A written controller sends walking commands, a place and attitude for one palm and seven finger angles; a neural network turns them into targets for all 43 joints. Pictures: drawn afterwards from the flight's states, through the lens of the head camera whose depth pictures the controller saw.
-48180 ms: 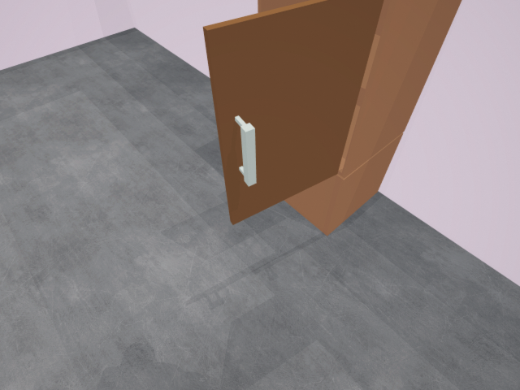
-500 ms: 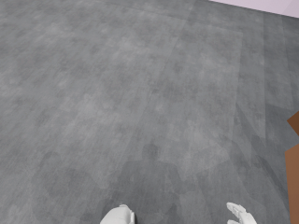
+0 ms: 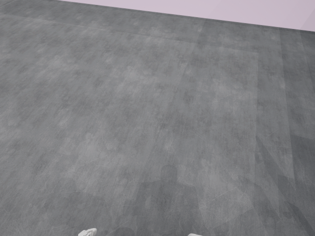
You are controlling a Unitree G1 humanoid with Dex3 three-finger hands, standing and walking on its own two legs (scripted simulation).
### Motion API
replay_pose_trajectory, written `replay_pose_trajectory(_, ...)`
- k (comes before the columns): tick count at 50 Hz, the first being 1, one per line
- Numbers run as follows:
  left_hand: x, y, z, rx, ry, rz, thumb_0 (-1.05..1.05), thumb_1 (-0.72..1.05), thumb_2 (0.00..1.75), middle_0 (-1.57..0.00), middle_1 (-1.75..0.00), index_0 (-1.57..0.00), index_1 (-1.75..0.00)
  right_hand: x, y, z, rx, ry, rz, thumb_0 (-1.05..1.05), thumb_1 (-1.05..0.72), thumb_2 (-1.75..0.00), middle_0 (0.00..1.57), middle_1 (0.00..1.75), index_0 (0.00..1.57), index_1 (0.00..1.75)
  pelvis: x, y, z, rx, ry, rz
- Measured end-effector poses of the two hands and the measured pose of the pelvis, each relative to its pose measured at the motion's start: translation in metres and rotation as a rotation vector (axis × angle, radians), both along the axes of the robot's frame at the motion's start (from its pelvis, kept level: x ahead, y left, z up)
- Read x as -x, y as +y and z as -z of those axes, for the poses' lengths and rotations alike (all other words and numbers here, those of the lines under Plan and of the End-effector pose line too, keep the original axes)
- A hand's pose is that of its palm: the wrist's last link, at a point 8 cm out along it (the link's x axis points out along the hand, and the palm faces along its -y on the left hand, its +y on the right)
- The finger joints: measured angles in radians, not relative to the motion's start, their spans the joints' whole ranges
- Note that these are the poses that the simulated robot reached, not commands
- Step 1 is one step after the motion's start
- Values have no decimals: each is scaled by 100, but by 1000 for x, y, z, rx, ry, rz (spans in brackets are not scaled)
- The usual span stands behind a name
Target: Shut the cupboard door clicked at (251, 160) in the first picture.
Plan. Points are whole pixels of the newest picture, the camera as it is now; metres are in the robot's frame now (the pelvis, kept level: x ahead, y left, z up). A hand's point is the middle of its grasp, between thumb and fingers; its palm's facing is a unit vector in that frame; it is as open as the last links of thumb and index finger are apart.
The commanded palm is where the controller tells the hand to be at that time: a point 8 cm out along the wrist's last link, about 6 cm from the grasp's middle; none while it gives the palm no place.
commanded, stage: turn to face it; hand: left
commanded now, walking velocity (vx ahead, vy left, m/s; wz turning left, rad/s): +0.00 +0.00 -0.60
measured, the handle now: out of the picture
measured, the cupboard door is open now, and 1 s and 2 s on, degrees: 33 33 33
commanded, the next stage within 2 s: none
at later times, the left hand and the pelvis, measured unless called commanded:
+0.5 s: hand (87, 227) +0.17 +0.22 -0.16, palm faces -0.15 -0.97 -0.18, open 7.4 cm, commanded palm none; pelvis +0.07 +0.04 +0.01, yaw -15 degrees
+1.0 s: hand (123, 189) +0.28 +0.13 -0.15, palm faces -0.51 -0.82 -0.25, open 7.4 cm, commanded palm none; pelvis +0.09 +0.01 +0.01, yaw -33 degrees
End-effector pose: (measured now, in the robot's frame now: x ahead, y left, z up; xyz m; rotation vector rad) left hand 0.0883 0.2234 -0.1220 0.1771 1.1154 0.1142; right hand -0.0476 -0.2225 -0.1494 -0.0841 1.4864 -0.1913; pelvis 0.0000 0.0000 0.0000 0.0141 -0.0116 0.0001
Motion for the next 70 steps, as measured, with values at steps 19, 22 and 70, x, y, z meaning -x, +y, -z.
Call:
replay_pose_trajectory(19, -30, 38, 20, 9, 207, 26, 1, 91, 90, -20, -30, -20, -30, -170, 6, -34, 124, -354, 33, 0, -91, -90, 20, 30, 20, 30, -60, 30, -3, 40, 27, 174)
replay_pose_trajectory(22, -55, 46, 17, 10, 190, 76, 1, 91, 90, -20, -29, -20, -30, -165, 12, -42, 139, -350, 50, 0, -91, -90, 20, 30, 20, 30, -65, 36, -8, 38, 17, 223)
replay_pose_trajectory(70, -289, -74, -5, -45, 89, 762, 1, 91, 90, -20, -29, -20, -30, -36, 41, -48, 225, -179, 684, 1, -91, -90, 20, 30, 21, 30, -129, 28, -18, 45, 48, 829)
